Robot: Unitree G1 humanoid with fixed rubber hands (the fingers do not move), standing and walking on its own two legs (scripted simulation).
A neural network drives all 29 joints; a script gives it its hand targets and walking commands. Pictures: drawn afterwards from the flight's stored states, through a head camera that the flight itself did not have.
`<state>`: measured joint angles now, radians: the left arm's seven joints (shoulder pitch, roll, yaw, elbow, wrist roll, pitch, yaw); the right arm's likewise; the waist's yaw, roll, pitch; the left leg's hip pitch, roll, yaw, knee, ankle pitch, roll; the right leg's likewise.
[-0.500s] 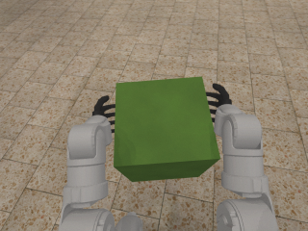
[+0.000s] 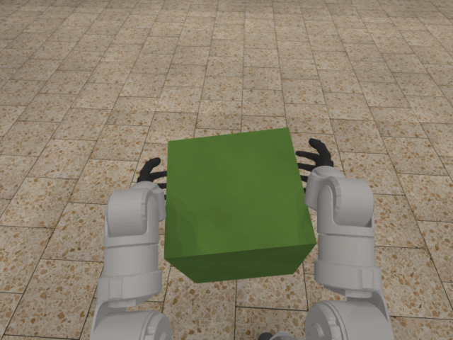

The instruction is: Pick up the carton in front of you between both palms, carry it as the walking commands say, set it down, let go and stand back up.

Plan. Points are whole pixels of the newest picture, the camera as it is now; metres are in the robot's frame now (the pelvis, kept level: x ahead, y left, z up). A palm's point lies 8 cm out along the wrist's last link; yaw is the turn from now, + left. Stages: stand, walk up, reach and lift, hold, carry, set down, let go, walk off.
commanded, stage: carry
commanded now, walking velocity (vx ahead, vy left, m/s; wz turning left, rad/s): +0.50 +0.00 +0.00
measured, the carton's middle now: (237, 214) +0.36 -0.01 -0.01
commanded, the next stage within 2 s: none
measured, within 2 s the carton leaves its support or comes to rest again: neither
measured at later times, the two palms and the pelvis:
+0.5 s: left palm (147, 99) +0.62 +0.18 +0.07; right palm (269, 83) +0.65 -0.10 +0.09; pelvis +0.35 +0.03 -0.01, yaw +1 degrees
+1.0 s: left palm (169, 33) +0.93 +0.16 +0.07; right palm (262, 22) +0.97 -0.12 +0.08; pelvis +0.66 +0.00 +0.00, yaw +4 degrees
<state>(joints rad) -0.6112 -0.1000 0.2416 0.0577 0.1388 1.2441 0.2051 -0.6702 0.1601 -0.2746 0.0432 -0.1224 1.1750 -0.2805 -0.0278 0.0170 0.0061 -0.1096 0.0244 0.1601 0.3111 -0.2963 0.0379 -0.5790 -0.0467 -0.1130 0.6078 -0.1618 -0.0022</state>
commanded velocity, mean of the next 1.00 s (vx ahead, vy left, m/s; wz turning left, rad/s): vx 0.50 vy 0.00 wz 0.00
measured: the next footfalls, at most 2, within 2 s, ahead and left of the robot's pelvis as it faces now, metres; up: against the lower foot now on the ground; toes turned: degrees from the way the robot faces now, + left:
right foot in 0.08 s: +0.21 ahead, -0.12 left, +0.00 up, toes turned -6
left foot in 0.40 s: +0.43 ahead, +0.14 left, +0.00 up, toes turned +12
